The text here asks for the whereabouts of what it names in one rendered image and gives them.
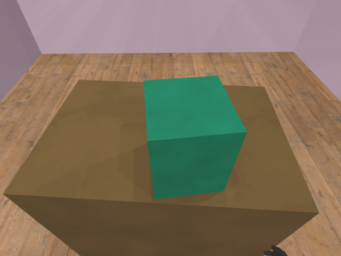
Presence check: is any right robot hand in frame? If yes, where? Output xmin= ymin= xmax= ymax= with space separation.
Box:
xmin=264 ymin=245 xmax=287 ymax=256

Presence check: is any carton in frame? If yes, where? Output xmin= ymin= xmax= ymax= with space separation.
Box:
xmin=144 ymin=76 xmax=247 ymax=199

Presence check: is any pedestal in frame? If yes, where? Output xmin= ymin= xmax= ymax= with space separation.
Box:
xmin=3 ymin=79 xmax=319 ymax=256

